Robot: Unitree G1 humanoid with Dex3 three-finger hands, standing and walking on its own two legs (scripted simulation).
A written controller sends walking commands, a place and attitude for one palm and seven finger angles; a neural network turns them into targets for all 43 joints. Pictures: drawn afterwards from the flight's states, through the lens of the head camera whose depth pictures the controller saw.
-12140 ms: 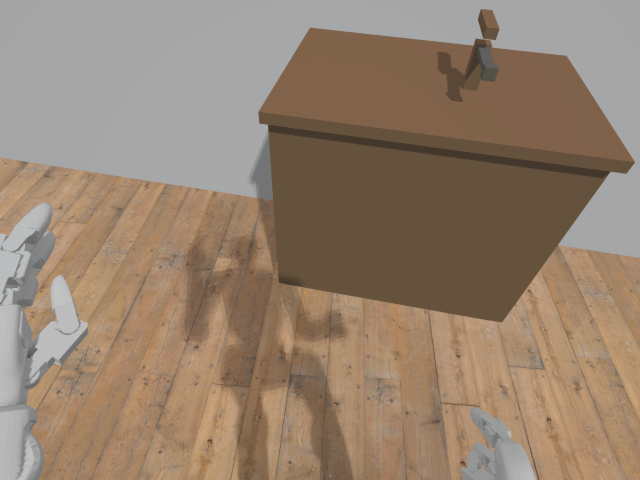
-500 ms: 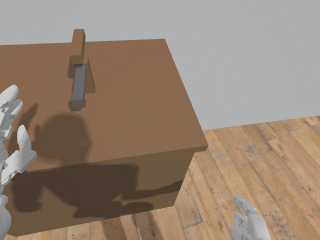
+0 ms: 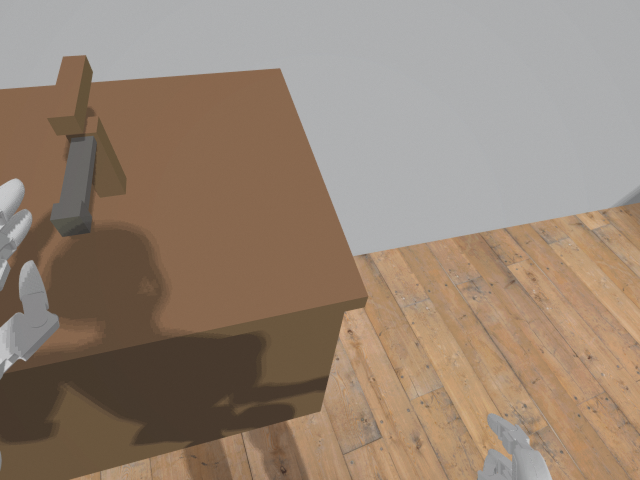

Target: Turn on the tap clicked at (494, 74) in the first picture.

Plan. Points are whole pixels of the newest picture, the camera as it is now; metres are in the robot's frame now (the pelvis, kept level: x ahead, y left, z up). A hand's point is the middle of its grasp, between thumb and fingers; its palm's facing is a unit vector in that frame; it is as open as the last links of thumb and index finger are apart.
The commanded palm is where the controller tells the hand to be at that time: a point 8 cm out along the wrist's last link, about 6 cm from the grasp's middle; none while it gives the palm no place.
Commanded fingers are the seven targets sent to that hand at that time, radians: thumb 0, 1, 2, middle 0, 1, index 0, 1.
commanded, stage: come to a stop and stand still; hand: left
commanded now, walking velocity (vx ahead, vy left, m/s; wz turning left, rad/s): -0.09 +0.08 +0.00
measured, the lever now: (72, 218) +0.34 +0.31 +0.13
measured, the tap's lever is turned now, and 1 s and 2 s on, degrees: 0 0 0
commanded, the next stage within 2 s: look again from close up in 1.10 s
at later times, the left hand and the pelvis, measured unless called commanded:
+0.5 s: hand out of the picture +0.18 +0.29 +0.16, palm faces +0.42 -0.85 -0.32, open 7.4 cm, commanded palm +0.13 +0.32 +0.18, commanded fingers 0.00 0.90 0.90 -0.20 -0.30 -0.20 -0.30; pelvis -0.02 +0.04 +0.01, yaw +1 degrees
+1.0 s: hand out of the picture +0.19 +0.32 +0.16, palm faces +0.38 -0.85 -0.37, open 7.4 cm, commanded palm +0.14 +0.35 +0.18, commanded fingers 0.00 0.90 0.90 -0.20 -0.30 -0.20 -0.30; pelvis -0.02 +0.07 +0.01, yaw +0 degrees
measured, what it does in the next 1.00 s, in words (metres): shifts its weight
